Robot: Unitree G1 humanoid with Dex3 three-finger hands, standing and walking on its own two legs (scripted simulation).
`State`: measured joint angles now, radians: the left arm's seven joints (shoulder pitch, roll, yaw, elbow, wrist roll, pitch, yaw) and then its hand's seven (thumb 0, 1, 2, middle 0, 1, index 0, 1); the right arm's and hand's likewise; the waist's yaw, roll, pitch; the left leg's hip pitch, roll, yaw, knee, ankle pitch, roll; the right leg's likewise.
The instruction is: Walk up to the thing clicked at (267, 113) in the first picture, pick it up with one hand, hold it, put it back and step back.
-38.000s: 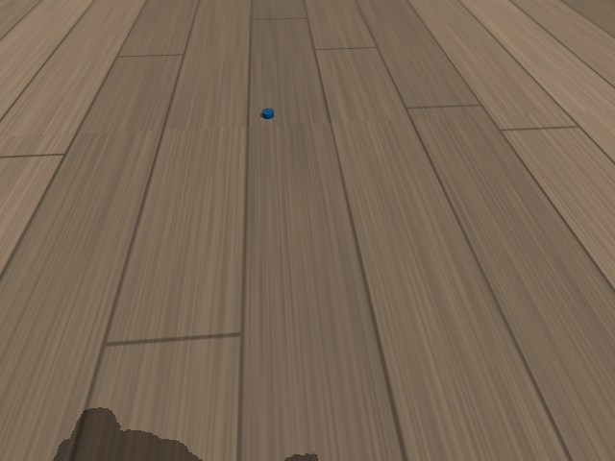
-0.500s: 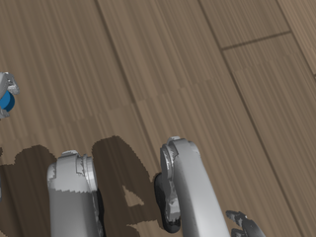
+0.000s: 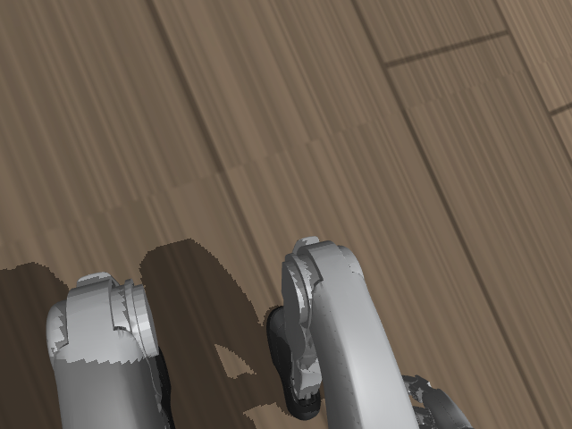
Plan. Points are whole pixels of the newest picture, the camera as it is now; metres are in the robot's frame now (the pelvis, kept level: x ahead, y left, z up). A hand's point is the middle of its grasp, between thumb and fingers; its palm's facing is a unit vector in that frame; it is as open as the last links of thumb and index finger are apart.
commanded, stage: lower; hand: left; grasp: from above
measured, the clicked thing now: out of the picture +0.46 +0.38 -0.20
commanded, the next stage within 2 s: rest in 0.32 s
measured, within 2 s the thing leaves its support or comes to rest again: rests again in 1.32 s
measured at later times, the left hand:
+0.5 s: hand out of the picture +0.45 +0.36 -0.22, palm faces -0.45 -0.11 -0.88, open 7.6 cm
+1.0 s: hand out of the picture +0.45 +0.35 -0.25, palm faces -0.45 -0.13 -0.88, open 7.6 cm
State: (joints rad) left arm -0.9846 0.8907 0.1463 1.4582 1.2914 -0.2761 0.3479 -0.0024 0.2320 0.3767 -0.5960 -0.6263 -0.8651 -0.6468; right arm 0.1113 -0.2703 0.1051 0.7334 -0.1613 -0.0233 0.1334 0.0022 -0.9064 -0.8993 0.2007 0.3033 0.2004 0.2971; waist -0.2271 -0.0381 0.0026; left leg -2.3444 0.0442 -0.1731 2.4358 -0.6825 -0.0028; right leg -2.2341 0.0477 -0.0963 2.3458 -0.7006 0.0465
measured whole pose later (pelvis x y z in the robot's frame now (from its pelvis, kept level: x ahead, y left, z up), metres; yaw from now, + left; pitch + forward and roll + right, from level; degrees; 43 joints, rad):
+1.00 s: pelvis +0.00 +0.00 -0.03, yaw -4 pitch +28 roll -13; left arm -1.01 1.06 0.19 1.65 1.32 -0.30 0.51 -0.02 0.24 0.32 -0.66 -0.55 -0.92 -0.58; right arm 0.06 -0.31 0.26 0.69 -0.26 -0.10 0.16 0.00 -0.90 -0.89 0.20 0.30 0.20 0.30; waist -0.31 -0.14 0.13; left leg -2.37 0.05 -0.26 2.56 -0.72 -0.01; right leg -2.24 0.08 -0.16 2.41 -0.70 0.06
